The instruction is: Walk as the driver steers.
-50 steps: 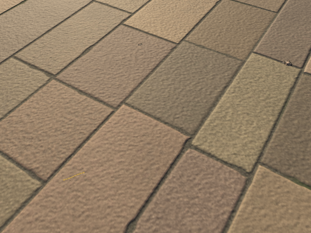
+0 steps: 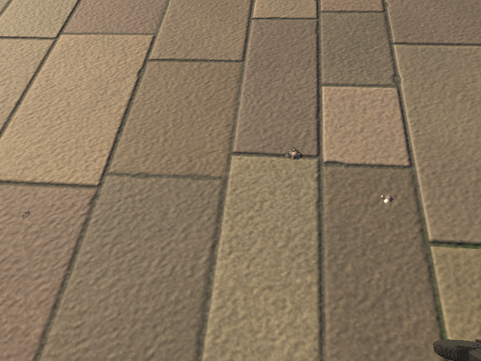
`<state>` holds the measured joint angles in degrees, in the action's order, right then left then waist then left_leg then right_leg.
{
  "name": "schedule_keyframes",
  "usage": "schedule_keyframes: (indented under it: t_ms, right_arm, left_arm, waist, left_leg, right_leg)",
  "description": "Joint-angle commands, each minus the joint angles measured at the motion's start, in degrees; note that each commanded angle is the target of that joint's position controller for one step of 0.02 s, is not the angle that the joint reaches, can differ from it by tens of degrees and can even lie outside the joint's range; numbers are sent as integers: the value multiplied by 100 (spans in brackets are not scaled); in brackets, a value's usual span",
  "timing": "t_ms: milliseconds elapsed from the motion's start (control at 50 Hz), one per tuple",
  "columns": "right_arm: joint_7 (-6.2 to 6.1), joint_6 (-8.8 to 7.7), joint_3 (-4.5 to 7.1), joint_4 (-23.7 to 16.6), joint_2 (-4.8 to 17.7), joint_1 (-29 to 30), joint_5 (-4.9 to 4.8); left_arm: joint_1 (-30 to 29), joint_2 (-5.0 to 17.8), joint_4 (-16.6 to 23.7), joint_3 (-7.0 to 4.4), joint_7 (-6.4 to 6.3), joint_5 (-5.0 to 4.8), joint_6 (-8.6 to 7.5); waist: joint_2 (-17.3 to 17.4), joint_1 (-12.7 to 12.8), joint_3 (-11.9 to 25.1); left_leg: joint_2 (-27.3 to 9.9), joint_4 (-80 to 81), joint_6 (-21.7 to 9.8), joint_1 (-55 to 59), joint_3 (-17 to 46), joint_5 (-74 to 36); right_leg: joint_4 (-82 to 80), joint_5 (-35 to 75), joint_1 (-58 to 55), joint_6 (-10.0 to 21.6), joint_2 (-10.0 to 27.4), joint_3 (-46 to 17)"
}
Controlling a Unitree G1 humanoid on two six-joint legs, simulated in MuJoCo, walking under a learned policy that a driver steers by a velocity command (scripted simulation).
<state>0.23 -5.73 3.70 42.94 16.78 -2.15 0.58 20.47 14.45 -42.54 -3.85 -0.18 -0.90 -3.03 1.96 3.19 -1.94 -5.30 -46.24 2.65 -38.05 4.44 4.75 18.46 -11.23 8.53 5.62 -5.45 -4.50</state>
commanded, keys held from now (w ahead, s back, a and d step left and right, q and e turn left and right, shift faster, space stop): w+e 0.24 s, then w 0.76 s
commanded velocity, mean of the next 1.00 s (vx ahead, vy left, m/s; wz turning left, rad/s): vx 0.50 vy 0.00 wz -0.28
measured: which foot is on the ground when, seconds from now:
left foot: up 0.00-0.20, down 0.22-0.72, up 0.74-1.00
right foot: down 0.00-0.22, up 0.24-0.68, down 0.70-1.00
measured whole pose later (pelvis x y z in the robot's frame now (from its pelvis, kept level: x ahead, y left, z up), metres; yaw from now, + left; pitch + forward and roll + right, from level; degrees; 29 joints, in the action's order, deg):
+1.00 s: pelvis +0.54 -0.10 +0.00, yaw -15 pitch +2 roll -1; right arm 0.9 -3.8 2.7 46.1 17.3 -6.5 -0.2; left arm 20.9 15.3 -45.5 -3.2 0.8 0.0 -4.4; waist 2.8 3.2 -0.4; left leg -7.0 -47.4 1.1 -39.0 2.1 3.1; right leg 14.2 -10.5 5.5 3.6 -3.5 2.4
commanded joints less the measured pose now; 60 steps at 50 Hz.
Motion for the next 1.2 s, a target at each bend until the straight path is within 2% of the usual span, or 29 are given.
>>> schedule_keyframes:
  t_ms: [20, 140, 180, 200, 220, 240, 260, 280, 300, 320, 340, 380, 440, 540, 620, 660, 680, 700, 720, 740, 760, 780, 800, 820, 900, 1020, 1100, 1160, 1200]
  right_arm:
    - [62, -73, 4, -481, 199, 640, -38]
    - [174, -202, 97, -670, 508, 856, -101]
    - [151, -256, 190, -538, 663, 270, -90]
    - [117, -284, 283, -398, 838, -392, -35]
    - [65, -269, 359, -319, 1156, -1358, 52]
    - [92, -203, 440, -114, 1499, -1796, 82]
    - [116, -180, 319, -153, 939, -1715, -71]
    - [90, -137, 219, -196, 569, -1446, -93]
    - [89, -87, 168, -191, 494, -1164, -30]
    - [94, -57, 135, -135, 409, -1009, 8]
    - [89, -69, 96, -93, 348, -954, 59]
    - [102, -114, 95, 16, 332, -989, -1]
    - [88, -140, 168, 161, 639, -1072, -95]
    - [59, -20, 198, 335, 892, -1365, -183]
    - [57, 98, 211, 552, 1020, -1728, -245]
    - [36, 164, 224, 603, 1107, -1661, -269]
    - [23, 182, 192, 618, 1040, -1650, -278]
    - [6, 175, 101, 584, 830, -1659, -209]
    - [25, 92, -92, 348, 300, -1977, -48]
    - [40, -17, -121, 374, 304, -2032, -102]
    - [78, -77, 25, 293, 811, -1645, -252]
    - [90, -95, 23, 195, 815, -1273, -294]
    - [74, -74, 22, 196, 739, -1137, -214]
    - [60, -17, 49, 225, 710, -1170, -140]
    - [34, 178, -6, 235, 399, -1155, -91]
    - [129, 112, -116, -65, 199, 41, -94]
    - [236, 68, -127, -292, 273, 597, -140]
    - [301, 29, -88, -336, 416, 521, -133]
    - [265, 15, 66, -79, 685, -399, -108]
  left_arm:
    - [-19, 1072, 356, -298, -94, -23, -60]
    - [248, 1031, 201, -331, -164, -67, 54]
    - [100, 1018, 260, -339, -172, -41, 110]
    - [-19, 855, 339, -274, -141, -17, 113]
    - [-49, 577, 503, -150, -117, 97, 107]
    - [950, 147, 618, -26, -101, -82, 49]
    - [945, 736, 408, -90, -126, -166, 34]
    - [255, 1046, 457, -168, -115, -125, 44]
    - [-147, 1014, 538, -164, -123, -51, 47]
    - [-447, 934, 633, -167, -107, 25, 20]
    - [-434, 816, 661, -162, -69, -1, 18]
    - [-325, 570, 646, -104, -33, -40, 44]
    - [-751, 395, 804, 2, -4, 54, 37]
    - [-1622, 338, 942, 95, 123, 11, -81]
    - [-2086, 489, 1122, 58, 194, -31, -105]
    - [-1771, 632, 1057, -19, 200, -1, -113]
    - [-1171, 809, 861, -130, 174, 41, -104]
    - [-265, 1109, 621, -276, 118, 66, -86]
    - [493, 1745, 552, -404, 48, 177, -44]
    - [637, 1586, 479, -356, 77, 76, -34]
    - [311, 1230, 499, -226, 104, 52, -57]
    - [-39, 1023, 538, -155, 111, 52, -72]
    - [-369, 867, 542, -100, 136, 79, -88]
    - [-607, 718, 558, -57, 154, 110, -122]
    - [-680, 818, 384, -107, 137, 103, -266]
    - [-176, 1052, -2, -167, 24, 41, -232]
    - [224, 1125, -314, -195, 1, -13, -148]
    - [244, 1195, -455, -228, -39, -29, -53]
    - [81, 1219, -466, -219, -65, -18, 19]
  waist:
    - [-628, 26, 74]
    - [-782, 31, 44]
    - [-951, -276, 282]
    - [-874, -623, 772]
    - [-319, -1001, 1718]
    - [1799, -523, 2433]
    - [1265, -665, 2137]
    - [659, -832, 1316]
    - [195, -743, 823]
    - [118, -647, 438]
    - [243, -483, 321]
    - [369, -353, 302]
    - [246, -368, 178]
    - [184, -676, 70]
    - [276, -749, -51]
    - [319, -445, 102]
    - [239, -124, 466]
    - [84, 283, 1051]
    - [-1142, 337, 1927]
    - [-1748, 322, 2383]
    - [-1224, 323, 1595]
    - [-994, 201, 1039]
    - [-695, 20, 643]
    - [-720, -175, 449]
    - [-623, -440, 251]
    - [-484, -64, -62]
    - [-487, 99, -219]
    - [-592, -49, -118]
    - [-653, -576, 457]
  left_leg:
    - [368, 1155, 80, 495, -252, -1023]
    - [474, 1941, -165, 759, 22, -699]
    - [586, 2084, -360, 1557, -152, -274]
    - [424, 2128, -566, 2664, -108, -375]
    - [-528, 1886, -906, 4361, 833, -26]
    - [-1844, 2437, -1907, 6246, 3680, 1083]
    - [-1845, 2783, -1831, 6049, 4198, 2391]
    - [-1557, 2907, -1570, 5250, 3196, 2356]
    - [-1304, 2984, -1424, 4418, 2452, 1675]
    - [-1080, 3114, -1412, 3746, 1953, 1039]
    - [-909, 3253, -1386, 3342, 1569, 658]
    - [-792, 3482, -1479, 3072, 1158, 264]
    - [-879, 3756, -1647, 2979, 754, -289]
    - [-624, 3786, -1404, 2947, -14, -561]
    - [-913, 3529, -1263, 3492, 43, -625]
    - [-930, 3023, -1122, 3613, -70, -1458]
    - [-719, 2276, -988, 3493, -315, -2262]
    - [-433, 1080, -776, 2886, -583, -2116]
    - [231, -1198, -373, 874, -880, 17]
    - [671, -2357, -302, -238, -226, 2799]
    - [301, -2799, -380, -815, 19, 2587]
    - [50, -2663, -445, -850, -106, 2072]
    - [-125, -2318, -418, -637, -159, 1658]
    - [-274, -1981, -383, -299, -102, 1354]
    - [-315, -1293, -182, 11, -138, 631]
    - [-60, 835, -148, 185, -331, -1033]
    - [64, 1453, -305, 102, -310, -918]
    - [182, 1707, -536, 354, -383, -289]
    - [529, 1897, -774, 1743, -727, -110]
  right_leg:
    - [-605, 1110, 393, 705, 1091, -875]
    - [130, 957, -405, 535, 1442, -1647]
    - [680, 1764, -459, 410, 1353, -1744]
    - [1506, 2099, -211, 230, 1018, -1544]
    - [3105, 1104, 652, 5, 633, -1127]
    - [5027, -2239, 2841, -405, -147, -599]
    - [5766, -2135, 3490, -452, 319, -784]
    - [5857, -1587, 3634, -480, 506, -646]
    - [5703, -1188, 3437, -491, 702, -429]
    - [5394, -962, 3303, -475, 832, -397]
    - [5157, -833, 3031, -439, 962, -397]
    - [4662, -841, 2816, -430, 1032, -262]
    - [3672, -407, 2944, -508, 1175, -54]
    - [2012, 972, 2394, -548, 1032, 335]
    - [1406, 757, 2283, -384, 897, 410]
    - [1058, 583, 1629, -201, 717, 577]
    - [876, 621, 697, -61, 557, 713]
    - [971, 667, -670, 148, 798, 437]
    - [938, 431, -2768, 905, 2342, -1806]
    - [40, -392, -3143, 1410, 2871, -3680]
    - [-85, -796, -2560, 1178, 2674, -3131]
    - [-166, -606, -1840, 997, 2411, -2347]
    - [-356, -180, -1102, 901, 2166, -1818]
    - [-549, 219, -568, 816, 1975, -1456]
    - [-1022, 1123, 91, 898, 1813, -734]
    - [-1151, 1178, -18, 643, 1595, -1]
    - [-906, 1177, -690, 576, 1875, -50]
    - [-480, 1891, -1203, 432, 2053, -101]
    - [624, 3578, -1175, 230, 1778, 159]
